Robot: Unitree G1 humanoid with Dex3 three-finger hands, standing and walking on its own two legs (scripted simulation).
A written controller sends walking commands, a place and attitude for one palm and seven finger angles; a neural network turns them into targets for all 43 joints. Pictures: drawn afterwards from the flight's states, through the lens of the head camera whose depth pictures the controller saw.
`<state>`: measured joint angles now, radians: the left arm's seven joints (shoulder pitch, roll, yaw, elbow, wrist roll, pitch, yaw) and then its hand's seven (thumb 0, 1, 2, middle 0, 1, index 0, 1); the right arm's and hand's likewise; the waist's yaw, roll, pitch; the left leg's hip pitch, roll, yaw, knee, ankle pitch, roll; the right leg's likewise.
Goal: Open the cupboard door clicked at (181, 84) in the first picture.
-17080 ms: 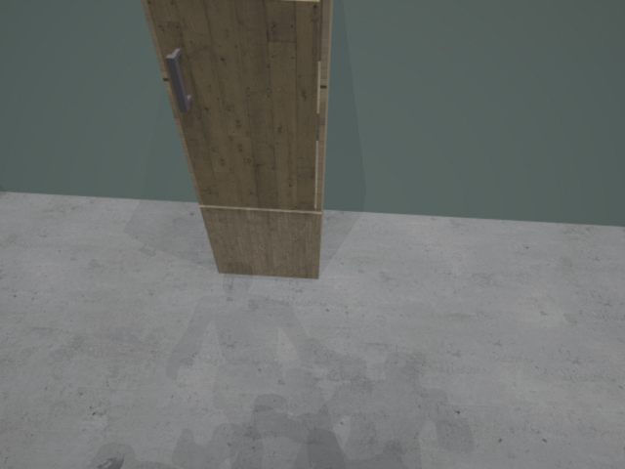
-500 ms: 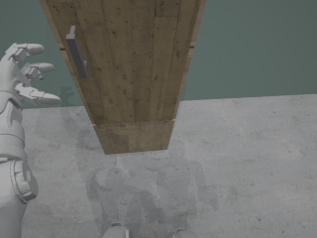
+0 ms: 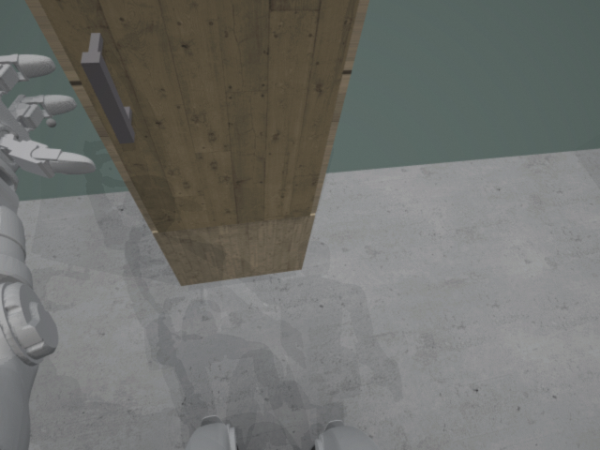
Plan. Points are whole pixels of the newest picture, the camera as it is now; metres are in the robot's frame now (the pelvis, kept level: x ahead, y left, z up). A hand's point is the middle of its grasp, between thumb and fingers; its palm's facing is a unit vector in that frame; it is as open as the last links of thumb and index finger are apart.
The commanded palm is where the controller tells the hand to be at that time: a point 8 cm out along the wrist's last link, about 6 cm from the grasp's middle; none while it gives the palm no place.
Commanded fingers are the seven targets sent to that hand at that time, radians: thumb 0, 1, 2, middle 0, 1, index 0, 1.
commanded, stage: move the hooked fingers beside the handle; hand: left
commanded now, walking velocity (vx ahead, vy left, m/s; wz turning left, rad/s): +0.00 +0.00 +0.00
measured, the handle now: (112, 92) +0.56 +0.20 +0.11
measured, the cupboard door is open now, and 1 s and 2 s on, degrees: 0 0 0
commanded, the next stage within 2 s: slide the fingers in behind the handle in 0.70 s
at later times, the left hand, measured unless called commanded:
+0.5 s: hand (36, 138) +0.47 +0.27 +0.12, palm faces +0.10 -1.00 +0.00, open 14.0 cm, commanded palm +0.46 +0.31 +0.11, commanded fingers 0.00 -0.50 0.30 -0.30 -1.20 -0.30 -1.20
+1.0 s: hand (47, 125) +0.50 +0.26 +0.12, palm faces +0.08 -1.00 +0.01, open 14.0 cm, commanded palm +0.47 +0.30 +0.11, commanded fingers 0.00 -0.50 0.30 -0.30 -1.20 -0.30 -1.20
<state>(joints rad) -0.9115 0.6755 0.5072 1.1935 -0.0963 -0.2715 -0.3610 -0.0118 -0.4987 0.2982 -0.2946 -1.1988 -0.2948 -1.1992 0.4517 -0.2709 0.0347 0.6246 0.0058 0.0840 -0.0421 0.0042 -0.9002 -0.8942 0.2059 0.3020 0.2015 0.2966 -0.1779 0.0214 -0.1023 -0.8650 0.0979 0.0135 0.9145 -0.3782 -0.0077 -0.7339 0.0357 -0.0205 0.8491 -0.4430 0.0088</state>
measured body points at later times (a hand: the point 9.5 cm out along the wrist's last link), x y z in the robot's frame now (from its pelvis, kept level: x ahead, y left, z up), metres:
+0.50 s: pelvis -0.01 +0.00 +0.00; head +0.08 +0.03 +0.44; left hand +0.46 +0.32 +0.12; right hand +0.04 -0.27 -0.10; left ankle +0.02 +0.12 -0.69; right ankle -0.03 -0.13 -0.69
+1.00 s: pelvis -0.01 +0.00 +0.00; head +0.11 +0.03 +0.43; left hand +0.49 +0.32 +0.12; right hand -0.04 -0.27 -0.10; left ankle +0.02 +0.12 -0.69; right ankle -0.03 -0.13 -0.69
